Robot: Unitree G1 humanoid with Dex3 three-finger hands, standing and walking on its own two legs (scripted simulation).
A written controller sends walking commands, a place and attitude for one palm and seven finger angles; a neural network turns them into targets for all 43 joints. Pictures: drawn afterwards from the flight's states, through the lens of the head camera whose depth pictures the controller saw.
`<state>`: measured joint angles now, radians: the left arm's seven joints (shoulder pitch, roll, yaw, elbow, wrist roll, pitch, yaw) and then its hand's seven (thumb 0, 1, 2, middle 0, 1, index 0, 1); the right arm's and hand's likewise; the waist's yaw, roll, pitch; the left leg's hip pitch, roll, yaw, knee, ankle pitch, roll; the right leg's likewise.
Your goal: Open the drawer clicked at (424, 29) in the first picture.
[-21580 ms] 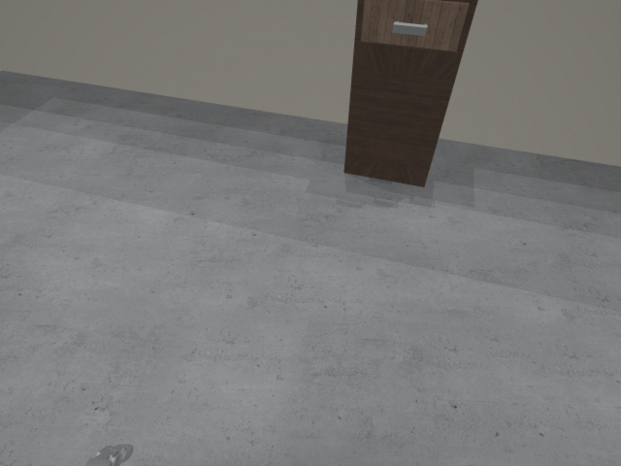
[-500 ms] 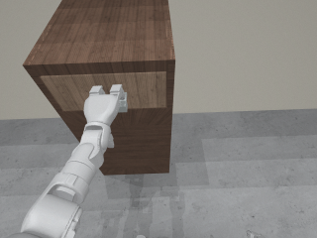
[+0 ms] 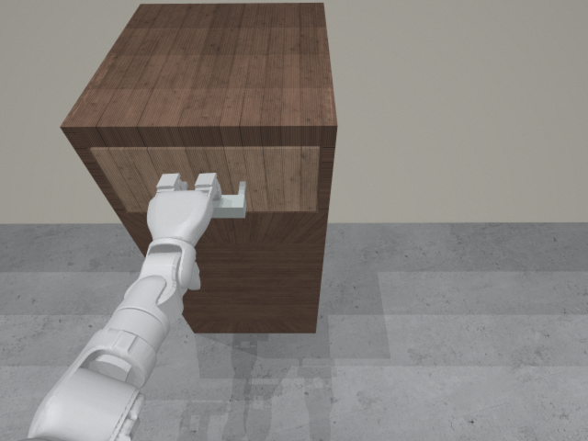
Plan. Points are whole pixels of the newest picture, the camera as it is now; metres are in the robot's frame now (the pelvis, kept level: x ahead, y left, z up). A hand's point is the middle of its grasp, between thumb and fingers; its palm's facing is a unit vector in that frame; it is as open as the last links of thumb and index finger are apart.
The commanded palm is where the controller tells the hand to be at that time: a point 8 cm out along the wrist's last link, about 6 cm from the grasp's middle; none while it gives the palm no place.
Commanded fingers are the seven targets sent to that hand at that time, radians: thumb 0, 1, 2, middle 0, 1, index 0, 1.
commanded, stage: lower the fingers behind the handle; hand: left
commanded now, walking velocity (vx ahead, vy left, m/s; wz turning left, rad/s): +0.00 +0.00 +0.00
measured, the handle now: (211, 196) +0.50 +0.17 +0.01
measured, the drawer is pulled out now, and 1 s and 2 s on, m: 0.00 0.00 0.00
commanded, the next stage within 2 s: lift the fingers back up to retry in 0.48 s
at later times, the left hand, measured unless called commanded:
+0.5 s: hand (193, 230) +0.42 +0.18 +0.02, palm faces +0.00 -0.04 -1.00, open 14.0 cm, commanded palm +0.38 +0.18 +0.05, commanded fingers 0.00 -0.50 0.30 -0.30 -1.20 -0.30 -1.20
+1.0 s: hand (199, 216) +0.42 +0.17 +0.05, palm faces +0.05 -0.07 -1.00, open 13.8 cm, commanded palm +0.39 +0.17 +0.11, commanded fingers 0.00 -0.50 0.30 -0.30 -1.20 -0.30 -1.20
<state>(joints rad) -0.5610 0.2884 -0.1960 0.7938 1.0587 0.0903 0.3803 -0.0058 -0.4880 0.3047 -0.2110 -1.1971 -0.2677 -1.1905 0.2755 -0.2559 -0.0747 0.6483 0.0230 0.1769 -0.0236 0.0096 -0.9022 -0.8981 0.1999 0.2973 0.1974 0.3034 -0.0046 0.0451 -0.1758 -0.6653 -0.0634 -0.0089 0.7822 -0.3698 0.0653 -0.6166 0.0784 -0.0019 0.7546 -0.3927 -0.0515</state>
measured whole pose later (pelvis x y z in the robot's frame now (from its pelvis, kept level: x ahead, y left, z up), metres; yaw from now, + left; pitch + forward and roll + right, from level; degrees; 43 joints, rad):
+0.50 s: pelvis -0.01 +0.00 +0.00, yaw -1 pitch +15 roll -1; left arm -0.63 0.31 -0.19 0.86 1.05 0.12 0.35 -0.01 -0.49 0.30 -0.22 -1.23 -0.27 -1.24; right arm 0.31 -0.23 -0.03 0.63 0.03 0.20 -0.04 0.01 -0.90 -0.90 0.20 0.30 0.20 0.30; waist -0.04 0.04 -0.18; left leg -0.70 -0.06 0.00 0.81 -0.36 0.07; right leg -0.65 0.08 0.00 0.78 -0.38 -0.05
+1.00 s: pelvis +0.00 +0.01 +0.01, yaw -1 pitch +12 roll -1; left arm -0.60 0.27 -0.19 0.78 1.04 0.14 0.35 -0.01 -0.49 0.30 -0.31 -1.20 -0.31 -1.20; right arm 0.27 -0.22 -0.04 0.65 0.03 0.17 -0.03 0.01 -0.90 -0.90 0.20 0.30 0.20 0.30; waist -0.03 0.07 -0.15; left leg -0.59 -0.07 0.02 0.72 -0.35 0.08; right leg -0.55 0.07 0.03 0.71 -0.37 -0.03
